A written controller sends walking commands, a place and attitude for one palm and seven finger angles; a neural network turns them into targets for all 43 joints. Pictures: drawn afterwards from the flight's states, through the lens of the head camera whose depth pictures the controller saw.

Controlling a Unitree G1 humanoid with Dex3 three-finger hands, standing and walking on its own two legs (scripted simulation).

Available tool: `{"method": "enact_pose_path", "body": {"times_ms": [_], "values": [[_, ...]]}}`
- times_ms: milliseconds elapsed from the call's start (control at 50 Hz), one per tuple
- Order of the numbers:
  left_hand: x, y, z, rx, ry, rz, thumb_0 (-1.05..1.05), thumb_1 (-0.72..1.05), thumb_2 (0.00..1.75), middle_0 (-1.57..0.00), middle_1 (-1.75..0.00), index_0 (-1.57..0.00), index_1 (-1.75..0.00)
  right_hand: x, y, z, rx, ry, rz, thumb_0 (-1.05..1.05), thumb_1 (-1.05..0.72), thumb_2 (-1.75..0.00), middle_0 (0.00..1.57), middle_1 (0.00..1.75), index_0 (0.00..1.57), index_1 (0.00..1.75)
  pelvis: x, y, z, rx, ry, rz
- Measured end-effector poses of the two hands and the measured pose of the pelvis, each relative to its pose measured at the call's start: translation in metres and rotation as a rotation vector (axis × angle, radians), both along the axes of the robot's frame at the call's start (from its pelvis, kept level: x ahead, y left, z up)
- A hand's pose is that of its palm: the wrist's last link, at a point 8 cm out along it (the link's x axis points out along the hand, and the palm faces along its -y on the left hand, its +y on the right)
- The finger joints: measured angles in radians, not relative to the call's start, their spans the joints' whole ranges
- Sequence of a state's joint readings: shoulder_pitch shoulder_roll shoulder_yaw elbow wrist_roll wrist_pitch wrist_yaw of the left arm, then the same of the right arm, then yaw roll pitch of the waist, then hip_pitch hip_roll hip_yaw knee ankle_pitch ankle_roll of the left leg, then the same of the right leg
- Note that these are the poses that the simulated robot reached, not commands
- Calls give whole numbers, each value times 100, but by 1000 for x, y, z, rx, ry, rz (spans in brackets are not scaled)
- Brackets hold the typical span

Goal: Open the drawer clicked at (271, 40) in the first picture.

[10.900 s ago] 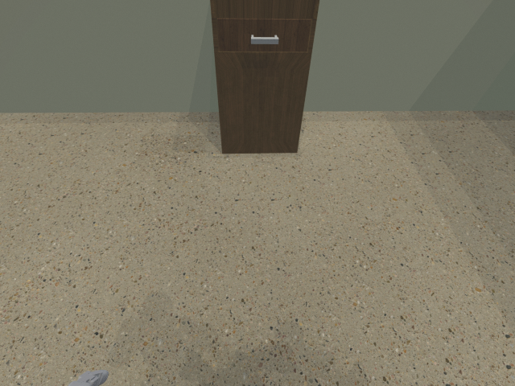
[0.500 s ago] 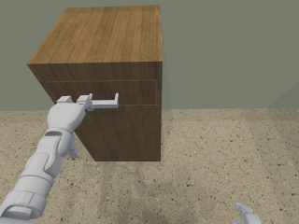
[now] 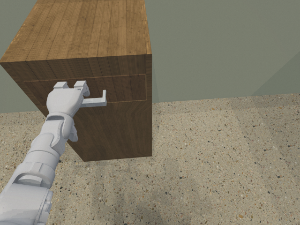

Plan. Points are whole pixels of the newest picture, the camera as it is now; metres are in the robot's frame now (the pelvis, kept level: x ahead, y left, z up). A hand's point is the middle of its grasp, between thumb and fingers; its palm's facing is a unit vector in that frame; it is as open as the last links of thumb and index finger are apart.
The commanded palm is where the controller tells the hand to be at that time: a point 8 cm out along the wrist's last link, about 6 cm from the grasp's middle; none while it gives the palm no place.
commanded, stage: move the hooked fingers above the handle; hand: left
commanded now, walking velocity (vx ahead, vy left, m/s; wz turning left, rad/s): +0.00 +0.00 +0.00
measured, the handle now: (89, 98) +0.54 +0.24 -0.05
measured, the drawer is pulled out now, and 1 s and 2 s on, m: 0.00 0.00 0.00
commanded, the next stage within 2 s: lower the fingers behind the handle in 1.46 s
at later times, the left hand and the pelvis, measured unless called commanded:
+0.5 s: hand (83, 99) +0.49 +0.23 +0.00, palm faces -0.06 -0.02 -1.00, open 13.8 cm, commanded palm +0.47 +0.23 +0.06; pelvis -0.01 +0.02 -0.02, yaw -1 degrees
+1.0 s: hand (83, 100) +0.49 +0.23 +0.01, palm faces -0.06 -0.01 -1.00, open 13.9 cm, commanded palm +0.47 +0.23 +0.07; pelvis +0.00 +0.01 -0.01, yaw -1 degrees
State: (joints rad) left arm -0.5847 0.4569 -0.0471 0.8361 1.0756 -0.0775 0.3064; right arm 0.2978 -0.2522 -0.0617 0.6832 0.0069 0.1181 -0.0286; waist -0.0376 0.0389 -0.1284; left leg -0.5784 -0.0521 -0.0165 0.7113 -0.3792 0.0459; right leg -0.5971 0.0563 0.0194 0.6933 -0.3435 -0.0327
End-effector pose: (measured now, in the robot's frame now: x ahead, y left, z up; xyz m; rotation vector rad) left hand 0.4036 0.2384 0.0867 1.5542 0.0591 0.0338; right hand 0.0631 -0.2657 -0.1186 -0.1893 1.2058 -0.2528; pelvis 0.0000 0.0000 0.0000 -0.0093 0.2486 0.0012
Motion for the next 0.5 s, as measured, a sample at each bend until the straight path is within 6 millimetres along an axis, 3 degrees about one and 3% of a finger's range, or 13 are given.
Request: {"method": "enact_pose_path", "body": {"times_ms": [200,500], "values": [[26,-3,-14,9,13,20,0,-49,30,-32,-120,-32,-120,-29,8,-5,0,58,-22,1,-91,-90,20,30,20,30,-6,9,-6,-9,46,0],[72,-5,-29,-2,45,52,0,-49,30,-32,-120,-32,-120,-89,12,-6,-27,202,-92,1,-91,-90,20,30,20,30,-5,15,-16,-24,122,-16]]}}
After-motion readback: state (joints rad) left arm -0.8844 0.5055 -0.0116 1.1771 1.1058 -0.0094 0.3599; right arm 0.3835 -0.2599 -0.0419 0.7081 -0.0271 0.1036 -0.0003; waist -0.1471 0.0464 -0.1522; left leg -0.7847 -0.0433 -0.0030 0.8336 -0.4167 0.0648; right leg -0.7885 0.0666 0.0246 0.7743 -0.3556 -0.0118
